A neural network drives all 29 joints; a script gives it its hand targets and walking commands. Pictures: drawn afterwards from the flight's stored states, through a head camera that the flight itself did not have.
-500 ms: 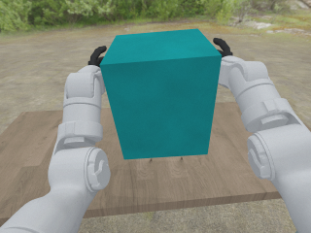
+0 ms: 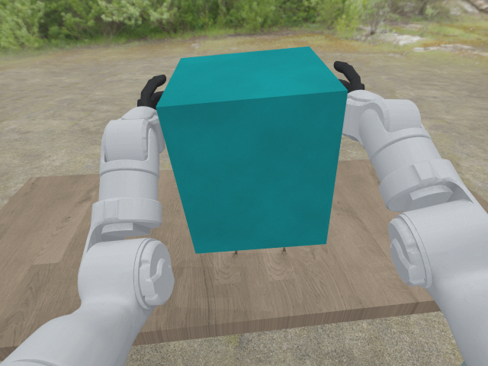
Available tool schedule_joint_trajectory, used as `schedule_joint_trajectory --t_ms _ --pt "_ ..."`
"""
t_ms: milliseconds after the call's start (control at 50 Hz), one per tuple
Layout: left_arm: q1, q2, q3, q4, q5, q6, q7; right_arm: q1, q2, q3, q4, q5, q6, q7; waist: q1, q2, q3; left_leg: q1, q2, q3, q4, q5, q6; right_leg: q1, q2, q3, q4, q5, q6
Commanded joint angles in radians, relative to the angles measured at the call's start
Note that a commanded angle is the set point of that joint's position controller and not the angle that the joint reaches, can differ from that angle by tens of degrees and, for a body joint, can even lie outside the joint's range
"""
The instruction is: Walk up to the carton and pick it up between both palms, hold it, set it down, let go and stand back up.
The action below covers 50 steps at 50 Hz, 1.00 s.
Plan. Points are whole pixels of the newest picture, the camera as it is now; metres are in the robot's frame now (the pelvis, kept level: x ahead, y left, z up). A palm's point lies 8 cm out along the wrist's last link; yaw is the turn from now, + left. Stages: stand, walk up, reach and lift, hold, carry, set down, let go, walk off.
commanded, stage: hold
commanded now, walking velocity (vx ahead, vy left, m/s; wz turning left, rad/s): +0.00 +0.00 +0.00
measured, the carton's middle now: (252, 149) +0.37 +0.00 +0.26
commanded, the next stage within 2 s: none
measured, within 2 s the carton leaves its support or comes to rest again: neither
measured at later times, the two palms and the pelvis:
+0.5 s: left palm (150, 120) +0.37 +0.15 +0.31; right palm (351, 107) +0.37 -0.15 +0.33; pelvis +0.00 +0.00 +0.00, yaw +0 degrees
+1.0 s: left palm (149, 120) +0.37 +0.15 +0.31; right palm (350, 107) +0.37 -0.15 +0.33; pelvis +0.00 +0.00 +0.00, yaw +0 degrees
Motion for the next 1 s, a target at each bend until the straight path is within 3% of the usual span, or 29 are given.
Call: schedule_joint_trajectory --t_ms 0,980 --pt "-0.847 -0.58 -0.334 -0.14 -0.167 -0.082 -0.121 -0.758 0.703 0.107 -0.323 0.169 0.004 0.133 -0.007 0.054 -0.269 0.108 -0.061 0.008 -0.035 0.281 -0.045 0.048 0.048 0.035 -0.029 0.208 0.061" --pt "-0.856 -0.58 -0.324 -0.109 -0.171 -0.09 -0.12 -0.776 0.703 0.096 -0.314 0.164 -0.001 0.133 -0.006 0.052 -0.276 0.098 -0.063 0.007 -0.038 0.257 -0.04 0.038 0.045 0.038 -0.034 0.189 0.061"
